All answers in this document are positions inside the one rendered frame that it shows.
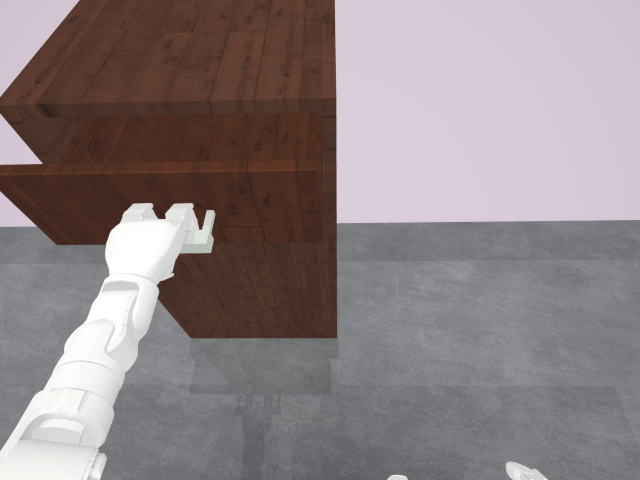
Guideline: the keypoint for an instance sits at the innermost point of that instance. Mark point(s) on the drawer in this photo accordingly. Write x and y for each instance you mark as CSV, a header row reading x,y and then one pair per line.
x,y
261,173

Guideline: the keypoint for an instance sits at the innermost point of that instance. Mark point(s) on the robot left upper arm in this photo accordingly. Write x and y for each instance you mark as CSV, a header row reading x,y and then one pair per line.
x,y
32,459

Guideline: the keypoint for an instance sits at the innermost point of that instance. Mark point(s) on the left robot forearm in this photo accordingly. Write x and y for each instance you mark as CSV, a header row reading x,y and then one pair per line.
x,y
76,405

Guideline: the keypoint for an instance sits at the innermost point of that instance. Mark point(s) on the handle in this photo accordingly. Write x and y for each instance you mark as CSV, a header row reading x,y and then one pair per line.
x,y
198,241

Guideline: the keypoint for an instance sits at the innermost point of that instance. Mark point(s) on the cabinet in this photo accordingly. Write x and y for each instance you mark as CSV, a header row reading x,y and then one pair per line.
x,y
184,57

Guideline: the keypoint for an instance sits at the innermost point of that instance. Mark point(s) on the robot left hand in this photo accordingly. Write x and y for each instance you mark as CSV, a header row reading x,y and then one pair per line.
x,y
147,246

